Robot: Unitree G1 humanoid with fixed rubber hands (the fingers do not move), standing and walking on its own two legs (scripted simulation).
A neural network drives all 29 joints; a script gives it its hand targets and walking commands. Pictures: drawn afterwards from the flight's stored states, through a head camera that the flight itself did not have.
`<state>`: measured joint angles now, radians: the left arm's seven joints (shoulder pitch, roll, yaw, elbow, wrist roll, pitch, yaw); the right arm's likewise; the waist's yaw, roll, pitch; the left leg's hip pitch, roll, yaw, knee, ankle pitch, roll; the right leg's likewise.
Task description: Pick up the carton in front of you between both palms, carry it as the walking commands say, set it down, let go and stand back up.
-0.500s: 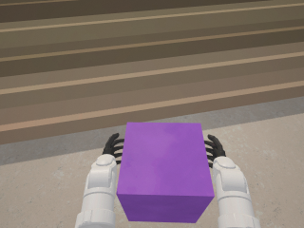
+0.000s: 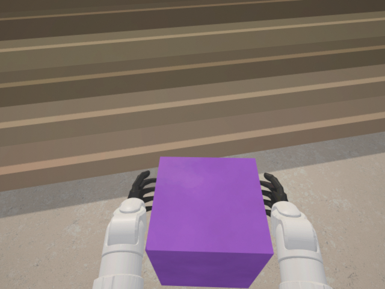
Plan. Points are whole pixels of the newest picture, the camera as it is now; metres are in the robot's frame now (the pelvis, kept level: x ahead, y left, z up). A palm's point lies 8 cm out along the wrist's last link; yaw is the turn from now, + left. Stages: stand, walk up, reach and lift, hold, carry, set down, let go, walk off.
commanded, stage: hold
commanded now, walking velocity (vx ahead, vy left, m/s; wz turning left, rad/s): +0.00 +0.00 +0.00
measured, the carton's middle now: (205, 225) +0.28 +0.00 -0.02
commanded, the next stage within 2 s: carry in 0.62 s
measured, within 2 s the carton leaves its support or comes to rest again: neither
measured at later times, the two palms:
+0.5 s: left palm (136, 206) +0.28 +0.15 +0.05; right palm (279, 208) +0.28 -0.15 +0.05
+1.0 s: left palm (131, 166) +0.37 +0.17 +0.08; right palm (261, 168) +0.37 -0.12 +0.08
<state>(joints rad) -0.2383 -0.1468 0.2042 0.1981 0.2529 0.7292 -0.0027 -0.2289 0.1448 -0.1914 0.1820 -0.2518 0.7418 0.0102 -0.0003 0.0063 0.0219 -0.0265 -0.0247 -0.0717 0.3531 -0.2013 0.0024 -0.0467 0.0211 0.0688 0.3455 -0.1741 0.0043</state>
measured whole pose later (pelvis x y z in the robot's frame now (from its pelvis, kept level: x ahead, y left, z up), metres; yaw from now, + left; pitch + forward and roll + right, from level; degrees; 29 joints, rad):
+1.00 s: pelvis +0.09 +0.01 -0.01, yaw +1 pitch +5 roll -2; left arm -0.20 -0.07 0.13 -0.14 0.09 1.07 0.06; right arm -0.19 0.14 -0.09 -0.16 -0.14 1.08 -0.10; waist 0.00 0.04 -0.17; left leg -0.17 0.04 0.02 0.43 -0.34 0.01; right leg -0.41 -0.01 -0.12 0.66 -0.43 0.00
